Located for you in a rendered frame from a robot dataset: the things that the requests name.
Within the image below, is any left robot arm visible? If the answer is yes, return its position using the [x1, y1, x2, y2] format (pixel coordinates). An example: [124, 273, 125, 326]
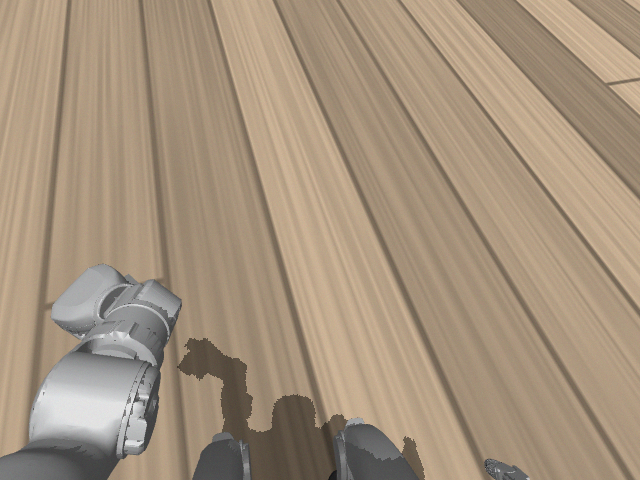
[0, 279, 182, 480]

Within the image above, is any cube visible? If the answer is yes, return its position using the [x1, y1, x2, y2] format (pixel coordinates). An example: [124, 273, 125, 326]
[124, 274, 139, 285]

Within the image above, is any right robot hand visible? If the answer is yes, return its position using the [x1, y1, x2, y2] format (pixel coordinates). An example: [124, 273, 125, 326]
[484, 459, 530, 480]

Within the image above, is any left robot hand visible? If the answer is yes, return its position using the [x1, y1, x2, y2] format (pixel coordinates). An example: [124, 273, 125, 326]
[51, 264, 128, 341]

